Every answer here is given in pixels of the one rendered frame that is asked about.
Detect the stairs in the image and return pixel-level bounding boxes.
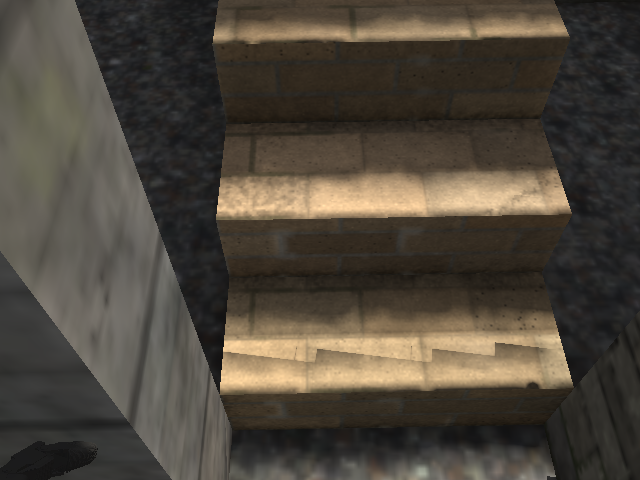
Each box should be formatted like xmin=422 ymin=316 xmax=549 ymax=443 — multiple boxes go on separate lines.
xmin=212 ymin=0 xmax=574 ymax=431

